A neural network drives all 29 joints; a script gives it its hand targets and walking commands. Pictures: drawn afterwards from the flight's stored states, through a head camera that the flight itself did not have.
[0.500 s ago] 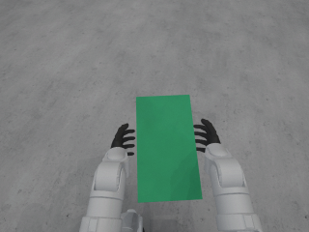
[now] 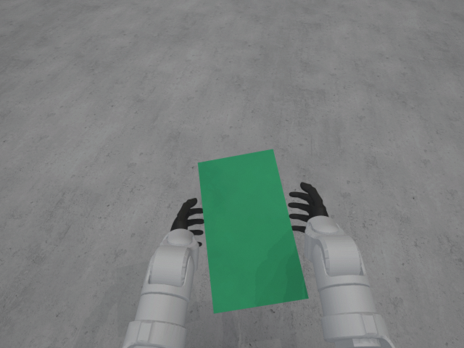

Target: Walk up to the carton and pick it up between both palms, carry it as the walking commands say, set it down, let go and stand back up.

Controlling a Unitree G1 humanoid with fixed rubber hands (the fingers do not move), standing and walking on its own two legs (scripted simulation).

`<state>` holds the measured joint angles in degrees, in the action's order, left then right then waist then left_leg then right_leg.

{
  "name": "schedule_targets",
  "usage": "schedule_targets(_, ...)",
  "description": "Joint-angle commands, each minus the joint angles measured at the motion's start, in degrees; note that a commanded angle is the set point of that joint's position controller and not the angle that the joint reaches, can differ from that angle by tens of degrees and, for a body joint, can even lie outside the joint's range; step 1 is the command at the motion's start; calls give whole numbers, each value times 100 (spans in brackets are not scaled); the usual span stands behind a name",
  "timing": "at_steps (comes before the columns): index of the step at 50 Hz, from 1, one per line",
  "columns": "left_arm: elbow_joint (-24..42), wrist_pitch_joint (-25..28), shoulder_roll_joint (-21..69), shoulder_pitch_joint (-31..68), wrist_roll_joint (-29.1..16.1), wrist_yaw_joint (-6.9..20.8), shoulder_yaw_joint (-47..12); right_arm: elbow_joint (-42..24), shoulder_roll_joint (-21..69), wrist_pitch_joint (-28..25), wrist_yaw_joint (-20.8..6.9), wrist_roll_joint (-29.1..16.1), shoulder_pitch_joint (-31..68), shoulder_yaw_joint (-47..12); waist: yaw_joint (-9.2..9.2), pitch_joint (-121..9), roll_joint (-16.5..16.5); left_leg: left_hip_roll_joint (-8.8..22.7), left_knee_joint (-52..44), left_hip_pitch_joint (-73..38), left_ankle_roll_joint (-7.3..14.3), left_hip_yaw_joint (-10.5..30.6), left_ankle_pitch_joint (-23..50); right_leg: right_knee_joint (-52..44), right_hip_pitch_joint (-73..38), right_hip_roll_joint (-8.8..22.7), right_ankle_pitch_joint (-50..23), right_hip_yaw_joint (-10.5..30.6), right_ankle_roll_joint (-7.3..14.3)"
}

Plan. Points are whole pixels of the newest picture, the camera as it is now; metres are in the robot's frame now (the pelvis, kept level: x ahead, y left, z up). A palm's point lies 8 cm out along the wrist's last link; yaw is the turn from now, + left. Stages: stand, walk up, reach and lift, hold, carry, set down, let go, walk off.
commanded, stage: carry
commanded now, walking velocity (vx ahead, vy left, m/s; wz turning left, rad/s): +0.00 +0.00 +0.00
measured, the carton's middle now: (250, 237) +0.36 -0.01 -0.09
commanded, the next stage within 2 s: none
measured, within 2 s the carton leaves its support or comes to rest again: neither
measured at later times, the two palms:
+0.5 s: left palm (184, 122) +0.62 +0.15 +0.01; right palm (279, 125) +0.62 -0.08 +0.01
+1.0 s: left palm (188, 49) +0.99 +0.18 +0.01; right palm (260, 52) +0.98 -0.06 +0.01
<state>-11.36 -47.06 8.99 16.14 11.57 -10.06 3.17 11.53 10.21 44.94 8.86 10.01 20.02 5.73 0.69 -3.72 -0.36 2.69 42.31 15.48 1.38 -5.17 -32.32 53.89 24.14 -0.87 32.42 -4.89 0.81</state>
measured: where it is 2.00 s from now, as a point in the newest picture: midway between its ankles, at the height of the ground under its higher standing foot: (222, 135)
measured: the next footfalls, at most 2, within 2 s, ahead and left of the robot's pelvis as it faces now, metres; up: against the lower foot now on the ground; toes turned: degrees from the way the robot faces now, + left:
right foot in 0.06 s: +0.05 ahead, -0.09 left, +0.00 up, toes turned -6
left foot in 0.24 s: +0.18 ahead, +0.13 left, +0.00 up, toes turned +6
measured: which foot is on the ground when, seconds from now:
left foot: down 0.00-0.08, up 0.10-0.22, down 0.24-0.48, up 0.50-0.72, down 0.74-1.00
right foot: up 0.00-0.04, down 0.06-0.28, up 0.30-0.46, down 0.48-0.74, up 0.76-0.96, down 0.98-1.00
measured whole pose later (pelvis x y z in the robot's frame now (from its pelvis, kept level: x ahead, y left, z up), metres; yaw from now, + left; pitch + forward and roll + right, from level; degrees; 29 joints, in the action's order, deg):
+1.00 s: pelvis +0.68 +0.08 +0.00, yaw +0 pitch +7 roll +1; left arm -5.5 -46.6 9.4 17.3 6.9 -8.7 4.0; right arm 0.8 8.9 46.0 10.4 8.2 15.8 3.5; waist 1.8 2.1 -3.6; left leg 0.3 47.2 23.9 2.3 -6.7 -27.9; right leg 44.9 30.4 0.5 15.6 -1.7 0.9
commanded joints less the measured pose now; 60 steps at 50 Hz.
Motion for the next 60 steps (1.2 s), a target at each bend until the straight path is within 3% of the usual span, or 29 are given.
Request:
schedule_targets(1,1678,747,6180,3939,-2161,1722,-3482,-902,6188,-309,-1536,-1415,1978,-3270,114,-1983,-517,674,105,-2910,308,805,11141,-1683,1039,-513,-572,-782,-20)
schedule_targets(3,1574,723,6130,3841,-2136,1715,-3287,-1010,6205,-274,-1499,-1520,2229,-3431,-202,-3001,1205,205,2737,209,-309,59,7236,-2249,-3236,539,-6824,506,617)
schedule_targets(4,1881,704,6134,3749,-2183,1670,-3287,-1813,6324,-291,-1524,-1851,2860,-3814,-229,-3119,2567,-672,3750,2566,-511,93,127,-1796,-5231,1881,-12189,2109,1498)
schedule_targets(6,1217,705,5967,3476,-1784,1605,-2967,-809,6169,-258,-1657,-1714,2671,-3669,-284,-2666,2194,-307,2797,3385,-337,1085,-1588,-1714,-5209,2127,-11634,2732,1581)
schedule_targets(7,1309,709,6096,3322,-1733,1602,-2986,-1090,6261,-317,-1665,-1867,2713,-3794,-287,-1921,1210,-238,2243,3574,-151,832,-1554,-1781,-4655,1989,-10778,2485,1371)
schedule_targets(9,1835,705,6246,3554,-1826,1547,-3415,-1279,6153,-381,-1670,-1869,2706,-3695,-326,-1694,857,-205,661,3772,-192,423,-962,-1263,-4795,1748,-10052,1840,958)
schedule_targets(11,2232,684,6240,4074,-2010,1527,-3652,-1361,6183,-357,-1622,-1781,2695,-3571,-57,-2359,405,-569,-1165,1182,-200,-534,1995,-630,-3600,1039,-9424,375,384)
schedule_targets(12,2193,663,6140,3981,-2003,1548,-3786,-1041,6278,-335,-1682,-1633,2122,-3448,211,-2903,-98,-432,-1781,-656,-161,-254,4140,159,-2475,1046,-7673,156,174)
schedule_targets(14,2448,571,6582,4107,-2357,1663,-4304,-1390,6504,-405,-1586,-1656,2159,-3417,63,-3125,-2931,1635,-364,-3980,1023,2407,13675,1543,1090,-241,448,20,-372)
schedule_targets(15,2577,591,6634,4296,-2594,1745,-4383,-1424,6512,-376,-1545,-1579,1671,-3268,205,-3130,-2913,1579,-464,-4098,1362,2378,12907,1383,1318,-315,881,225,-316)
schedule_targets(17,2987,568,6274,4753,-2672,1559,-3935,-2369,6089,-325,-1371,-1904,2979,-3426,316,-2022,-953,1488,-536,-4194,1098,2454,11362,1828,3025,-174,1358,48,-124)
schedule_targets(21,1710,365,5888,2554,-2160,1416,-3283,-2022,5694,-96,-1228,-1605,1728,-3411,327,-2791,-443,884,152,-4739,659,1602,11026,-708,2787,-455,137,-502,-161)
schedule_targets(23,1803,479,6039,2318,-2101,1529,-3287,-2198,5806,-184,-1330,-1738,1649,-3870,-147,-3478,618,406,2127,-1410,-85,331,9313,-2906,-2155,-305,-4122,-442,68)
schedule_targets(25,1329,571,5976,2210,-1831,1543,-3057,-2386,6041,-231,-1570,-1967,2706,-4303,-164,-3612,2894,-936,4123,2290,-486,353,-874,-1471,-5423,2155,-14420,2675,1695)
schedule_targets(28,1674,713,6048,2694,-1631,1508,-3004,-1914,6076,-339,-1676,-2192,2807,-4165,-431,-1878,1003,-558,4016,4218,-153,761,-1653,-1721,-4861,1873,-10710,2946,1700)
schedule_targets(33,2755,647,5969,3537,-2020,1378,-3718,-2093,5664,-322,-1533,-1847,2405,-3683,-308,-2288,281,-302,1371,4183,-76,95,-45,-1278,-4826,1424,-9692,1793,1037)
schedule_targets(36,2400,553,5992,3330,-2199,1491,-3830,-1628,6026,-298,-1483,-1613,1813,-3599,219,-3021,422,-841,-1589,-797,-66,-729,4642,214,-2273,645,-8347,140,137)
schedule_targets(37,2535,552,5969,3362,-2228,1512,-3842,-1802,6134,-313,-1492,-1625,1954,-3671,274,-3556,-172,219,-1218,-2584,460,551,8073,1303,-964,461,-5455,15,-134)
schedule_targets(38,2748,531,6024,3305,-2325,1576,-4023,-1869,6096,-344,-1469,-1673,2118,-3605,49,-3962,-2324,2264,-635,-4045,1488,3000,12861,2799,658,-457,252,8,-481)
schedule_targets(39,2144,556,6061,3198,-2363,1666,-3937,-1415,6067,-356,-1483,-1436,1372,-3289,189,-3863,-2265,2070,-476,-4037,2016,2990,12932,3099,816,-496,774,862,-288)
schedule_targets(41,1995,573,6095,3822,-2490,1750,-3978,-1061,5916,-329,-1441,-1126,1457,-3038,336,-2924,-987,1787,-591,-3257,1759,2907,10589,2637,1817,-245,942,804,-211)
schedule_targets(43,2367,597,6227,3329,-2622,1684,-3884,-1921,6129,-330,-1352,-1637,1605,-3467,438,-2631,-828,1722,-72,-3888,1557,2999,9965,1596,3139,133,2103,1218,-26)
schedule_targets(45,1223,562,6106,2832,-2126,1721,-3426,-1102,6097,-304,-1385,-1341,1513,-3440,393,-3096,-419,1527,82,-4309,1209,2474,9489,39,3093,186,1188,857,-77)
schedule_targets(46,2483,653,6041,3345,-2598,1605,-3449,-2290,6162,-326,-1277,-1826,2090,-3724,318,-3166,-102,1372,182,-3777,1005,2134,9182,-1102,2290,211,281,653,-103)
schedule_targets(48,1756,601,6132,2862,-2199,1636,-3190,-2146,6277,-280,-1363,-1922,2345,-4105,34,-3422,263,797,323,-1495,465,821,7620,-2507,-1166,-25,-3155,-55,-10)
schedule_targets(50,1558,685,6232,2318,-2004,1674,-3186,-2670,6290,-343,-1495,-2032,2707,-4494,-149,-3773,2422,-189,2106,1615,-301,48,1733,-1451,-4403,1606,-12125,1732,834)
schedule_targets(51,1151,698,6058,2165,-1658,1626,-2971,-2243,6147,-335,-1598,-2029,2729,-4375,-210,-3562,2614,-664,2303,2020,-455,360,-838,-1407,-4747,1947,-13514,2462,1489)
schedule_targets(56,1933,682,5920,3137,-1654,1434,-3189,-1588,5966,-275,-1648,-2000,2512,-3891,-416,-1855,776,-295,2092,4626,-204,208,-1105,-1305,-5224,1696,-10814,2304,1165)
schedule_targets(60,2017,533,5780,3076,-1720,1352,-3373,-1130,5904,-157,-1588,-1774,1769,-3544,-32,-2621,-97,-733,-1042,954,-111,-649,2257,-359,-3272,898,-10146,608,470)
